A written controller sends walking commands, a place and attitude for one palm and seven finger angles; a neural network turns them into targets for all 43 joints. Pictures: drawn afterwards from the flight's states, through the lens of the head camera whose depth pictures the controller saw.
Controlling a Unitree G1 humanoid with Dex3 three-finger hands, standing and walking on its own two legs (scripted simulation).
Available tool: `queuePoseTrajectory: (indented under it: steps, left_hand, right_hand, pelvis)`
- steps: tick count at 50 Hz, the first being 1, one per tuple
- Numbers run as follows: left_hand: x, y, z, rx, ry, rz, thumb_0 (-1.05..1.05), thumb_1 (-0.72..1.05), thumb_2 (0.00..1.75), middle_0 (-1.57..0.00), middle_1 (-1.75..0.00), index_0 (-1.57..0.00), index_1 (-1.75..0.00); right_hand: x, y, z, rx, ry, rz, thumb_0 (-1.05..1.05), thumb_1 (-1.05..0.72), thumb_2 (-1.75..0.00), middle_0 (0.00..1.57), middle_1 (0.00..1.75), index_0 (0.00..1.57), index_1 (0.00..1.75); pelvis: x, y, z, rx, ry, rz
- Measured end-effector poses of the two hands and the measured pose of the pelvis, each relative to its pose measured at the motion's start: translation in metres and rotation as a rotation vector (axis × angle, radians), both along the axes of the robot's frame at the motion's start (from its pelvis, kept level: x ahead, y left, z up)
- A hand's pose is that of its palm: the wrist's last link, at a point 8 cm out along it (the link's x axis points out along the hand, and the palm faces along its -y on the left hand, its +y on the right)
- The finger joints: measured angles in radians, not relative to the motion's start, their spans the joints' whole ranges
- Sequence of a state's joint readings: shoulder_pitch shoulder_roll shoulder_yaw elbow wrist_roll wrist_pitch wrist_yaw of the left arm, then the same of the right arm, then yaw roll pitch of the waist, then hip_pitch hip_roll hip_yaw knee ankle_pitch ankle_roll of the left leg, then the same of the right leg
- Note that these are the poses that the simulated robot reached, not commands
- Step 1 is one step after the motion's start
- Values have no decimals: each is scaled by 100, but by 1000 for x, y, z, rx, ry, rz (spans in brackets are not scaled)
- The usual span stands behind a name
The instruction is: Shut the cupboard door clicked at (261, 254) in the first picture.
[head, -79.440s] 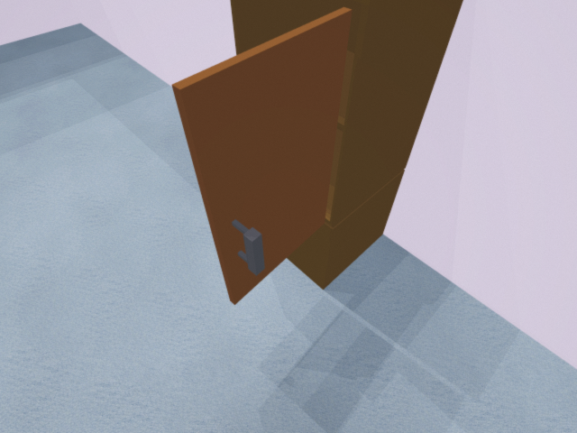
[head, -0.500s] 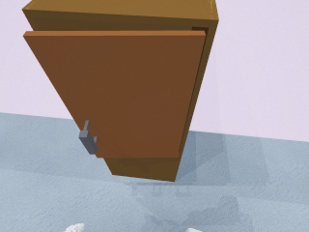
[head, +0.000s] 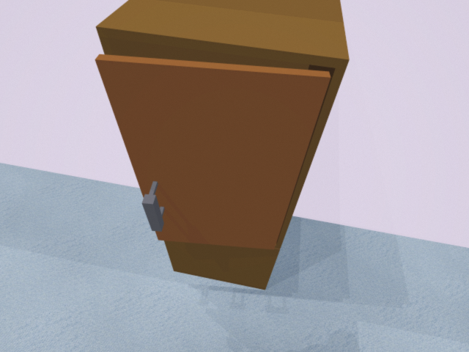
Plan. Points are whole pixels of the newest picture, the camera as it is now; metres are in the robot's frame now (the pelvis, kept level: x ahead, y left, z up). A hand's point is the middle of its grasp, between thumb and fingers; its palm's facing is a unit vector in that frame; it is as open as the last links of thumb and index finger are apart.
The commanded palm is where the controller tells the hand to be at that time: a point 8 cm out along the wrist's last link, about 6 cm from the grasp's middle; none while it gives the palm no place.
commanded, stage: come to a stop and stand still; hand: left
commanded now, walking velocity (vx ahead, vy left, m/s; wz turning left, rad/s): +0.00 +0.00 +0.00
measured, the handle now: (156, 206) +0.44 +0.23 -0.11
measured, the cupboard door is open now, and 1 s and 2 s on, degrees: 7 7 7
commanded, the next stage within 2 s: look again from close up in 0.22 s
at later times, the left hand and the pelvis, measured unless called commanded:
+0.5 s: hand out of the picture +0.03 +0.16 -0.17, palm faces -0.03 -0.97 -0.23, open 7.3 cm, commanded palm none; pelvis +0.01 -0.01 +0.00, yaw -2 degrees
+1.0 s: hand out of the picture +0.03 +0.15 -0.17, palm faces -0.02 -0.98 -0.20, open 7.3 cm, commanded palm none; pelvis +0.03 -0.03 +0.00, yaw -2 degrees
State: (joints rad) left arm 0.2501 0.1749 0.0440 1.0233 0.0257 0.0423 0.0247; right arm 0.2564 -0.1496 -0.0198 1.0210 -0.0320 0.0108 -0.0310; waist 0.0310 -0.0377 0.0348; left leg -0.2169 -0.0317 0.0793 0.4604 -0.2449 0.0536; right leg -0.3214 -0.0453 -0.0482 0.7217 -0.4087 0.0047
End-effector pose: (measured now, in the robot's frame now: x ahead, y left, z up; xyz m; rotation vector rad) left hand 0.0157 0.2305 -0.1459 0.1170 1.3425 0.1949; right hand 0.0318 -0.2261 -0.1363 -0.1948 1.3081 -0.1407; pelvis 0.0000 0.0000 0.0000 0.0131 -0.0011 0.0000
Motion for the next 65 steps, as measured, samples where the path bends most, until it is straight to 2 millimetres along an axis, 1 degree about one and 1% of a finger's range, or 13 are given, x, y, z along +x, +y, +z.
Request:
queuePoseTrajectory:
  steps: [3,7,11,16,22,28,33,39,50,56,59,65]
  left_hand:
    - [-14,-7,-2,3,23,-2,0,91,90,-20,-30,-20,-30]
    - [-31,-18,2,3,68,-37,0,91,90,-20,-30,-20,-30]
    - [-38,-20,5,6,82,-55,0,91,90,-20,-30,-20,-30]
    - [-29,-18,10,24,64,-68,0,91,90,-20,-30,-20,-30]
    - [-5,-18,13,37,22,-90,0,91,90,-20,-30,-20,-30]
    - [17,-20,12,38,-11,-107,0,91,90,-20,-30,-20,-30]
    - [27,-23,11,34,-19,-110,0,92,90,-20,-30,-20,-30]
    - [28,-25,9,26,-3,-103,0,92,90,-20,-30,-20,-30]
    - [16,-33,5,2,53,-85,0,91,90,-20,-30,-20,-30]
    - [14,-35,5,-3,59,-80,0,91,90,-20,-30,-20,-30]
    - [16,-34,5,0,56,-93,0,91,90,-20,-30,-20,-30]
    - [25,-20,9,49,-18,-87,0,91,90,-20,-30,-20,-30]
  right_hand:
    - [-5,-1,-7,17,9,-7,1,-93,-90,20,30,20,30]
    - [-9,-4,-12,37,1,-16,1,-94,-90,20,30,20,30]
    - [-14,-4,-17,56,-10,-14,1,-93,-90,20,30,20,30]
    - [-21,-4,-19,73,9,-19,1,-93,-90,20,30,20,30]
    - [-27,-5,-18,81,41,-25,1,-92,-90,20,30,20,30]
    - [-28,-8,-15,76,63,-33,1,-91,-90,20,30,20,30]
    - [-25,-11,-13,66,73,-39,1,-91,-90,20,30,20,30]
    - [-19,-15,-11,55,79,-39,1,-91,-90,20,30,20,30]
    - [-4,-21,-8,36,75,-39,1,-91,-90,20,30,20,30]
    - [3,-23,-7,27,61,-39,1,-91,-90,20,30,20,30]
    - [6,-24,-6,27,54,-34,1,-91,-90,20,30,20,30]
    - [21,-31,-11,14,-22,-29,1,-91,-90,20,30,20,30]
  pelvis:
    - [-1,-3,-3,21,3,-8]
    - [-6,-2,-3,-9,-3,-10]
    - [-5,-3,-5,-9,1,-10]
    - [0,-7,-3,-1,-6,-19]
    - [5,-12,-1,4,-10,-26]
    - [10,-18,1,4,-12,-29]
    - [14,-21,2,3,-10,-31]
    - [18,-23,2,2,-7,-30]
    - [26,-25,3,1,-4,-33]
    - [28,-26,3,1,-4,-34]
    - [27,-26,3,3,-4,-30]
    - [23,-22,-3,-7,1,-10]
